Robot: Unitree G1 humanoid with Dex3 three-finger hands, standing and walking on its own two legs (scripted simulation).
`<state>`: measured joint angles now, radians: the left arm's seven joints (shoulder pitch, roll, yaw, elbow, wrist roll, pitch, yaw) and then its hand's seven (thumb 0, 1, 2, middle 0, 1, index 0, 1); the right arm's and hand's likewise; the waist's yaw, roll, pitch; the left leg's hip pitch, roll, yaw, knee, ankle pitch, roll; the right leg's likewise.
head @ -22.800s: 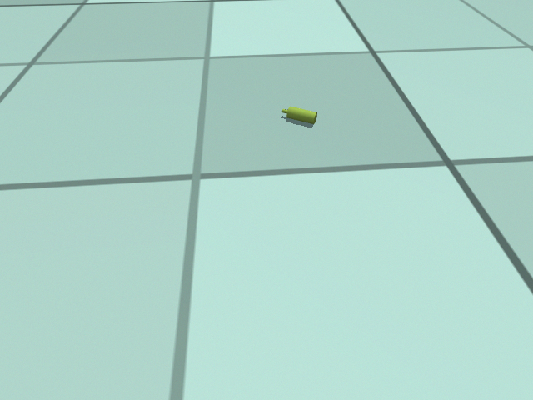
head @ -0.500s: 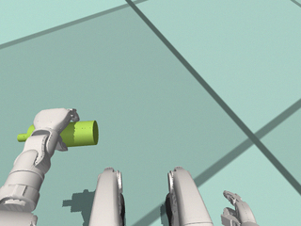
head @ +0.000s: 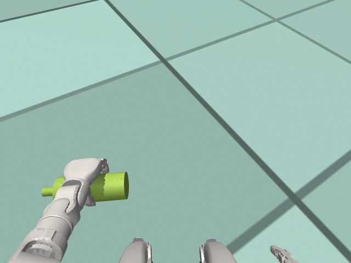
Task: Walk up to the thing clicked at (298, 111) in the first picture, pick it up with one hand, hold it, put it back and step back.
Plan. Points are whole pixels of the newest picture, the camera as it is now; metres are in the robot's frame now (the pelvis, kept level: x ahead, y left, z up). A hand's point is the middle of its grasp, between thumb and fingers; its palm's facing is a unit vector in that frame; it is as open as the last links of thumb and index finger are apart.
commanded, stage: lift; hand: left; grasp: from above
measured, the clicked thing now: (85, 188) +0.34 +0.25 -0.12
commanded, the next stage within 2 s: hold in 0.20 s
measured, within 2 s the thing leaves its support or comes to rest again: neither
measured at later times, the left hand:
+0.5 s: hand (86, 169) +0.35 +0.22 -0.02, palm faces -0.47 -0.05 -0.88, open 10.4 cm
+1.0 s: hand (86, 161) +0.36 +0.21 +0.01, palm faces -0.46 -0.04 -0.89, open 10.3 cm
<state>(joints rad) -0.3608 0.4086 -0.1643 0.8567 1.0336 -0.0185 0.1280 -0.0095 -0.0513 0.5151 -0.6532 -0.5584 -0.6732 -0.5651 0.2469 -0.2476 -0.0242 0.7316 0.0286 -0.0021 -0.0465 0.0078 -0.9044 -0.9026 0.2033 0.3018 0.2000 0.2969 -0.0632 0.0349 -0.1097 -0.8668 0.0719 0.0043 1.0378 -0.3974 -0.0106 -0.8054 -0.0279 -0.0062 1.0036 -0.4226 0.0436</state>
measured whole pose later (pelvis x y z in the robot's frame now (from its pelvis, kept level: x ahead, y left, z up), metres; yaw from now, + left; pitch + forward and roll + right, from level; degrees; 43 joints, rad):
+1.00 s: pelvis +0.05 -0.01 +0.06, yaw -1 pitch +5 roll +0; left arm -0.28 0.39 -0.20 0.72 1.02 0.00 0.01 0.00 -0.02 0.48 -0.67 -0.50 -0.69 -0.50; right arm 0.22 -0.26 -0.05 0.69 0.05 0.07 -0.04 0.01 -0.90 -0.90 0.20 0.30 0.20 0.30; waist -0.01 0.03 -0.05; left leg -0.38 0.05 0.05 0.59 -0.28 -0.02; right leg -0.35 -0.04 0.02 0.59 -0.31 0.04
